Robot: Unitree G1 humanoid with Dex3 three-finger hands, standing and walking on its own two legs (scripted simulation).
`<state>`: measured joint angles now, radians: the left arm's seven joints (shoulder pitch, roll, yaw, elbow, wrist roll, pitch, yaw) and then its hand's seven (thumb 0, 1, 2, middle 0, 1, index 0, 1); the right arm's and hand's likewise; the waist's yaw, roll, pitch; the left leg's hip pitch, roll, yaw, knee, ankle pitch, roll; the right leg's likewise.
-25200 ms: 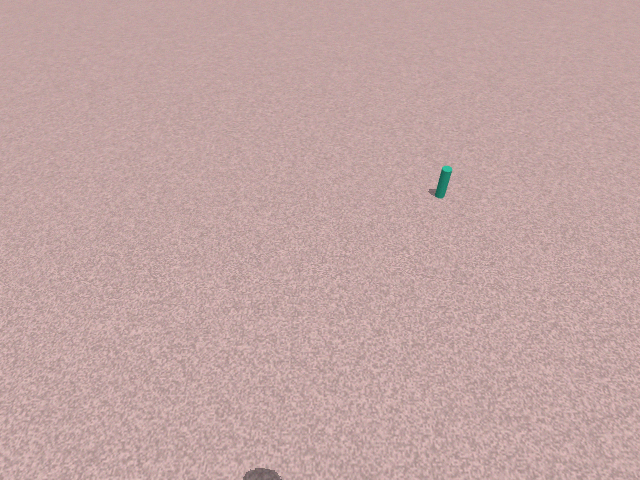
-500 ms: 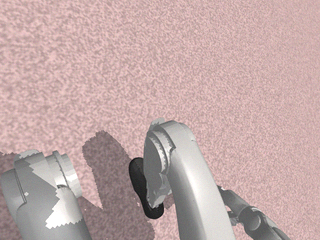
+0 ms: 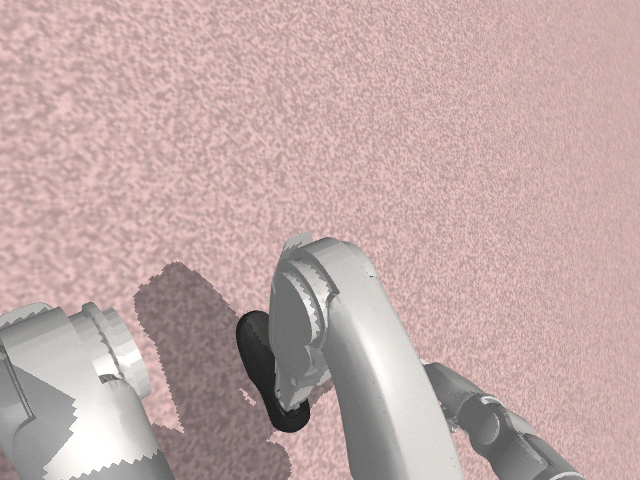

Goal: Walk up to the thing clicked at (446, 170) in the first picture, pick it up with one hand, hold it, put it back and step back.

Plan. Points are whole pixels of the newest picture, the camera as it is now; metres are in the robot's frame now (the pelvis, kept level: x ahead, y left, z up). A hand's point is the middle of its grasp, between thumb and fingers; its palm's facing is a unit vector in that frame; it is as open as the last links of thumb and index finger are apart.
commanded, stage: lower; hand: left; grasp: from the side
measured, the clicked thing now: out of the picture +0.47 +0.33 -0.21
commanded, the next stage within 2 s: loosen in 0.08 s
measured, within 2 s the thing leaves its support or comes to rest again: neither
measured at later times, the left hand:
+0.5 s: hand out of the picture +0.48 +0.32 -0.17, palm faces +0.42 -0.91 -0.04, open 6.9 cm
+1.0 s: hand out of the picture +0.48 +0.33 -0.16, palm faces +0.44 -0.90 -0.02, open 15.2 cm
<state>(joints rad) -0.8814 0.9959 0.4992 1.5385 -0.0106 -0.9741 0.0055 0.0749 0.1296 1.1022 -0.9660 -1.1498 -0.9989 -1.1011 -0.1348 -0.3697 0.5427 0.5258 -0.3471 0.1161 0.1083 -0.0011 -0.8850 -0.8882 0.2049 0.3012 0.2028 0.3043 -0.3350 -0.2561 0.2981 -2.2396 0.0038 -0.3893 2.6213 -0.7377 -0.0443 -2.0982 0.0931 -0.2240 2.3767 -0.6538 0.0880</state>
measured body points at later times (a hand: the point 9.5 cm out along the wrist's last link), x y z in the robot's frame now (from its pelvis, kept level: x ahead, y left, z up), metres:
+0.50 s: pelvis +0.00 +0.00 +0.00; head +0.26 +0.18 +0.32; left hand +0.45 +0.36 -0.16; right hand +0.15 -0.25 -0.04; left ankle +0.07 +0.13 -0.26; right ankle +0.13 -0.13 -0.26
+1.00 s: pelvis +0.00 +0.00 +0.01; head +0.26 +0.18 +0.32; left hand +0.46 +0.37 -0.15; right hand +0.14 -0.25 -0.03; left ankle +0.07 +0.13 -0.26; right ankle +0.13 -0.12 -0.26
